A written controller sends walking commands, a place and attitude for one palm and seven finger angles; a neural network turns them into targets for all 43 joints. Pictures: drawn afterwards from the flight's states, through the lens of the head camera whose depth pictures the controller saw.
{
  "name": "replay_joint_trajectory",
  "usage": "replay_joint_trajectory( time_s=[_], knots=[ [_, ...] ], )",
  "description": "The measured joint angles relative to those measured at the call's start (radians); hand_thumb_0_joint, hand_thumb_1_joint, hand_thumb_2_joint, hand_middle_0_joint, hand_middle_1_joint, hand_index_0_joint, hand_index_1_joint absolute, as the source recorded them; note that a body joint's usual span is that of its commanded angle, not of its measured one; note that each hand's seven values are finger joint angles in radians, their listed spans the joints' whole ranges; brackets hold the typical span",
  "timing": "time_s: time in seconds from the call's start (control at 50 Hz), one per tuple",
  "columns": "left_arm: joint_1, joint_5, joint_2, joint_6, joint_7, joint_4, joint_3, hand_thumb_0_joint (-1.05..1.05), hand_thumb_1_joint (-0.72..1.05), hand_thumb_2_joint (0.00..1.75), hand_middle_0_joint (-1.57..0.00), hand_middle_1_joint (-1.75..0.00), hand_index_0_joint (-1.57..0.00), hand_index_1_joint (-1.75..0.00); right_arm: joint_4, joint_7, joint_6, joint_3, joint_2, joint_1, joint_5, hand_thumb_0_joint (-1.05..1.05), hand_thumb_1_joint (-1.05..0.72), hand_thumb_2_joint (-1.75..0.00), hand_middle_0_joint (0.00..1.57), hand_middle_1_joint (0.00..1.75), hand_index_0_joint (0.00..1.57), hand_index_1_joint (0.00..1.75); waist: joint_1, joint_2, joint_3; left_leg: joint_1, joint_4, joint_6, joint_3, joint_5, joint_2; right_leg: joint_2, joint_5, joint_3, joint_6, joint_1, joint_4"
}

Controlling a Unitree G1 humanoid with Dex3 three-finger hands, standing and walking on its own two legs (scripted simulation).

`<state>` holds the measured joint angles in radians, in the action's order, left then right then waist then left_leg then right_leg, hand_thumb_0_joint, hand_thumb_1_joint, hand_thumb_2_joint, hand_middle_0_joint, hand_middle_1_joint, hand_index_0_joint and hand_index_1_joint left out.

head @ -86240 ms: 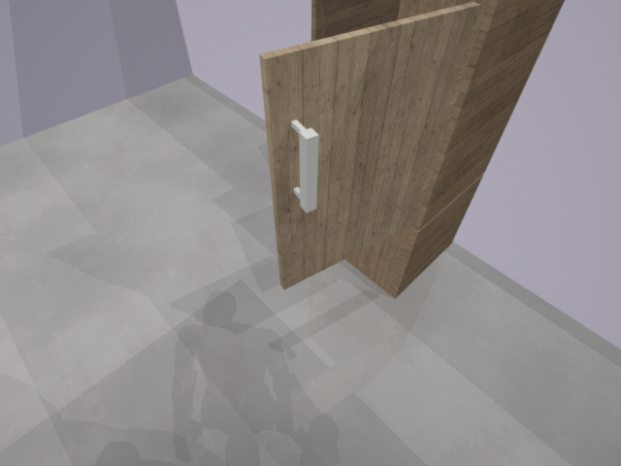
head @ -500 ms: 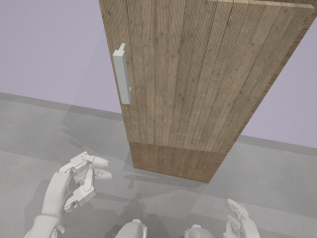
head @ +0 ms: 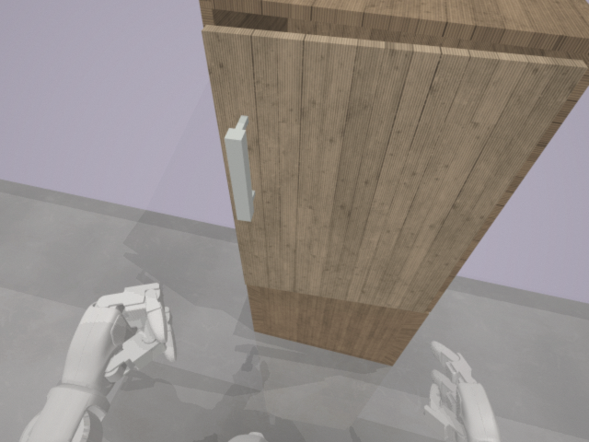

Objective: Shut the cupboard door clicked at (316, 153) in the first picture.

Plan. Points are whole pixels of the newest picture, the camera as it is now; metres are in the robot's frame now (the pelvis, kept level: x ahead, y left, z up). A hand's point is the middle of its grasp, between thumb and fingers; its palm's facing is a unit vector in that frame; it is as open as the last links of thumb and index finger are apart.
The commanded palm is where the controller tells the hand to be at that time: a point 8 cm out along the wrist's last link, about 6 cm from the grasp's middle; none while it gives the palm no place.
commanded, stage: raise the hand and make a fist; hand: left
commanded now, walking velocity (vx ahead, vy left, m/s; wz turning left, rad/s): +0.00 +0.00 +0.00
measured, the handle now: (244, 170) +0.47 +0.12 +0.10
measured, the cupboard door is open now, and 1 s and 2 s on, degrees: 4 4 4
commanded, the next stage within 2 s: bring the fist close to the handle in 0.62 s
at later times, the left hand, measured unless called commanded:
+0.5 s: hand (168, 325) +0.22 +0.16 +0.10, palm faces -0.05 -1.00 -0.04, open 3.1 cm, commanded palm +0.20 +0.22 +0.11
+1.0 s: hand (186, 297) +0.26 +0.15 +0.11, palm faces -0.08 -1.00 -0.03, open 3.1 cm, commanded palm +0.25 +0.20 +0.11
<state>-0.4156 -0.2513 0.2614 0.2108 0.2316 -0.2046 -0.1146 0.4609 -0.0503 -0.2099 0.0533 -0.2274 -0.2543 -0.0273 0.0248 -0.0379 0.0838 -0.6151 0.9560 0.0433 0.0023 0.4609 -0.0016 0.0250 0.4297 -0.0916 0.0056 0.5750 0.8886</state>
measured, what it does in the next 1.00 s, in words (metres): stands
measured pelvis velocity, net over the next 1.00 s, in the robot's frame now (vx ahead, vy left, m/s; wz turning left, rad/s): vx -0.01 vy -0.02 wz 0.01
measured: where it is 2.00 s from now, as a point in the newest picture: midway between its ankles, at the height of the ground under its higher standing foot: outside the picture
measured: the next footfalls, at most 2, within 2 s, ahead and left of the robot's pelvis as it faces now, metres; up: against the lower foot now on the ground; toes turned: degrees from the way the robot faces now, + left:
none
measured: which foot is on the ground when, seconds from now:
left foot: down 0.00-1.00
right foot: down 0.00-1.00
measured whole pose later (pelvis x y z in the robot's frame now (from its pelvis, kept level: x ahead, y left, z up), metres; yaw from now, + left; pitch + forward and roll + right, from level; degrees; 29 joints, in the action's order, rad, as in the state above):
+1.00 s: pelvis -0.01 -0.02 +0.02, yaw +0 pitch +4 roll -1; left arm -0.14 -0.28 0.25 0.18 0.29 0.03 -0.14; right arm 0.57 -0.08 -0.25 0.05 -0.26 -0.26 -0.04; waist 0.02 -0.04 0.04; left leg -0.51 0.83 0.02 0.00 0.39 0.00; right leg 0.02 0.38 -0.09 -0.02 0.49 0.80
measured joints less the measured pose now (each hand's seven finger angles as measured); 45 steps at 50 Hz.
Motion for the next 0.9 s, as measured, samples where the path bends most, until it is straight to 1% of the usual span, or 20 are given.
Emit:
replay_joint_trajectory(
  time_s=[0.16,0.28,0.36,0.58,0.76,0.82,0.9],
  knots=[
    [0.052,-0.036,0.014,-0.03,0.044,0.04,-0.047,0.02,0.9,0.9,-1.28,-1.48,-1.28,-1.48,0.037,-0.007,-0.001,0.014,-0.006,-0.016,-0.005,0.01,-0.9,-0.9,0.21,0.3,0.2,0.3,0.003,-0.01,-0.01,0.056,-0.052,-0.011,-0.006,-0.019,0.003,-0.005,-0.013,-0.006,-0.01,-0.054,-0.044],
    [0.089,-0.059,0.022,-0.046,0.07,0.078,-0.074,0.02,0.9,0.9,-1.3,-1.49,-1.29,-1.49,0.065,-0.016,-0.009,0.005,-0.027,-0.027,-0.012,0.01,-0.9,-0.9,0.21,0.3,0.2,0.3,-0.004,-0.012,-0.018,0.093,-0.091,-0.019,-0.007,-0.038,0.006,-0.01,-0.027,-0.006,-0.017,-0.086,-0.077],
    [0.092,-0.067,0.018,-0.048,0.081,0.098,-0.078,0.02,0.9,0.9,-1.3,-1.5,-1.29,-1.5,0.07,-0.02,-0.017,-0.007,-0.039,-0.033,-0.015,0.01,-0.9,-0.9,0.21,0.3,0.2,0.3,-0.01,-0.008,-0.021,0.108,-0.112,-0.023,-0.002,-0.048,0.008,-0.012,-0.034,-0.002,-0.021,-0.095,-0.09],
    [0.076,-0.051,0.004,-0.008,0.064,0.101,-0.065,0.02,0.9,0.9,-1.3,-1.5,-1.3,-1.5,0.075,-0.018,-0.035,-0.022,-0.043,-0.027,-0.013,0.01,-0.9,-0.9,0.2,0.3,0.2,0.3,-0.01,-0.001,-0.033,0.116,-0.123,-0.03,-0.001,-0.057,0.01,-0.014,-0.038,0.0,-0.028,-0.098,-0.09],
    [0.085,-0.054,0.004,-0.009,0.072,0.117,-0.063,0.02,0.9,0.9,-1.3,-1.5,-1.3,-1.5,0.079,-0.02,-0.042,-0.008,-0.029,-0.019,-0.011,0.01,-0.9,-0.9,0.2,0.3,0.2,0.3,-0.005,-0.009,-0.035,0.117,-0.127,-0.03,-0.002,-0.062,0.009,-0.013,-0.041,-0.001,-0.028,-0.099,-0.092],
    [0.111,-0.053,0.003,-0.008,0.072,0.132,-0.058,0.02,0.9,0.9,-1.3,-1.5,-1.3,-1.5,0.086,-0.023,-0.045,-0.004,-0.029,-0.016,-0.01,0.01,-0.9,-0.9,0.2,0.3,0.2,0.3,-0.003,-0.011,-0.037,0.114,-0.124,-0.029,-0.005,-0.063,0.007,-0.011,-0.041,-0.004,-0.027,-0.098,-0.09],
    [0.183,-0.049,-0.001,-0.011,0.072,0.181,-0.054,0.02,0.9,0.9,-1.3,-1.5,-1.3,-1.5,0.101,-0.027,-0.043,-0.001,-0.031,-0.009,-0.01,0.01,-0.9,-0.9,0.2,0.3,0.2,0.3,-0.002,-0.009,-0.04,0.106,-0.119,-0.028,-0.008,-0.064,0.004,-0.009,-0.041,-0.006,-0.026,-0.091,-0.086]
  ],
)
